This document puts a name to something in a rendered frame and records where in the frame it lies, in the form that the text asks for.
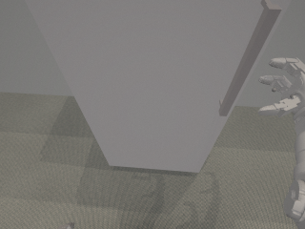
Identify right robot forearm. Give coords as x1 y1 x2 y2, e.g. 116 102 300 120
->
293 106 305 181

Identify robot right upper arm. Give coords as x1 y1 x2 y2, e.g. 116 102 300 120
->
283 179 305 229

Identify fridge door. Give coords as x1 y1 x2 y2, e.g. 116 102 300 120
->
25 0 292 173

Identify right robot hand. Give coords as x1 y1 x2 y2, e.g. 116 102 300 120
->
257 57 305 117

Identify handle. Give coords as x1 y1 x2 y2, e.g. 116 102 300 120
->
218 0 282 116

